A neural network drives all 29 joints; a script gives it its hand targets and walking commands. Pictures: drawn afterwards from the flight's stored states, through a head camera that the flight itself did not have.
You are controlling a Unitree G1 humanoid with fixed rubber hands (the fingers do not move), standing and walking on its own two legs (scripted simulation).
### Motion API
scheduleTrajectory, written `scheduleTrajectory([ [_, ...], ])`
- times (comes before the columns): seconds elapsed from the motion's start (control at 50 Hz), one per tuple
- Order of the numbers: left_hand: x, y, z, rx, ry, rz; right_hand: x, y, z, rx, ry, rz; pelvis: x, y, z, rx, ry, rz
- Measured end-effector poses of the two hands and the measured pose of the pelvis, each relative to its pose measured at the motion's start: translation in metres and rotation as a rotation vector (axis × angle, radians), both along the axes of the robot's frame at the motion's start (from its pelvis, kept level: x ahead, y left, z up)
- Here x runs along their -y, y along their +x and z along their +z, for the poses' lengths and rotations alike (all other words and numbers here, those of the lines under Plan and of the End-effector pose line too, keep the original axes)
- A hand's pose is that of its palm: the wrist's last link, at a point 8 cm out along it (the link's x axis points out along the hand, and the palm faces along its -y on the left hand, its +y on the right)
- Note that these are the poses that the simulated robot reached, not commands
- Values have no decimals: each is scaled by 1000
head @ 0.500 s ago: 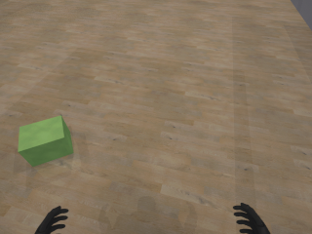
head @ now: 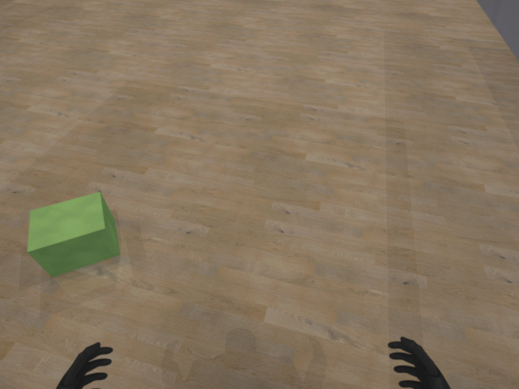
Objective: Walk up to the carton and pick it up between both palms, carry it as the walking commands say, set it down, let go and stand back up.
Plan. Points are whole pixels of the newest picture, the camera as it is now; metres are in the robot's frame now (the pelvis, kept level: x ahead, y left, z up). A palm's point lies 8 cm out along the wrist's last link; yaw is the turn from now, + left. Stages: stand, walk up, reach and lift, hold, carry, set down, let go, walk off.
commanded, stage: walk up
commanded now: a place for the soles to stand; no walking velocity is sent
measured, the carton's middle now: (76, 233) +0.90 +0.78 -0.65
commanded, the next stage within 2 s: none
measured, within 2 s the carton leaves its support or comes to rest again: neither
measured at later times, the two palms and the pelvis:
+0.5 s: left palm out of the picture +0.11 +0.48 -0.04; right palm out of the picture +0.15 -0.17 -0.07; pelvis +0.02 +0.12 +0.00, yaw +9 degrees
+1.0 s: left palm out of the picture +0.11 +0.59 -0.04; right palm (282, 325) +0.26 -0.04 -0.08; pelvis +0.09 +0.23 -0.01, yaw +18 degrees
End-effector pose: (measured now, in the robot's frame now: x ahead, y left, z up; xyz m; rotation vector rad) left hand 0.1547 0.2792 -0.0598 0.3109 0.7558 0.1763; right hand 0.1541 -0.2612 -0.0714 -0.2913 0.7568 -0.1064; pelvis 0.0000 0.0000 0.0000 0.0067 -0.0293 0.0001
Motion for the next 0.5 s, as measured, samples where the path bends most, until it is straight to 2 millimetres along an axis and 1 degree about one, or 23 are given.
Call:
scheduleTrajectory([
  [0.04,0,-1,0,2,-1,0,0,-1,1,2,-1,0,0,-1,0,2,0,0],
  [0.08,-5,-4,2,16,12,-1,1,-3,-1,-21,7,19,-1,-2,-1,5,-2,3],
  [0.12,-20,-13,7,28,41,23,0,-4,-2,-62,6,51,-4,-3,0,4,0,25],
  [0.2,-64,-36,25,16,122,88,-8,4,2,-94,4,103,-20,-1,6,3,17,61],
  [0.24,-87,-45,34,3,160,110,-16,10,3,-97,10,119,-32,1,8,0,24,76],
  [0.3,-122,-53,40,-18,199,130,-38,18,-2,-110,20,139,-54,3,6,-8,18,94],
  [0.34,-145,-56,38,-27,207,137,-57,21,-6,-122,21,151,-72,5,3,-16,0,106],
  [0.4,-181,-54,25,-26,207,145,-84,18,-16,-136,-1,158,-99,9,-10,0,-19,121],
  [0.44,-192,-48,22,-10,190,158,-91,9,-14,-164,-28,155,-111,13,-10,14,-14,137],
  [0.5,-200,-41,23,3,160,166,-92,-2,0,-210,-72,143,-120,19,0,11,-5,160],
])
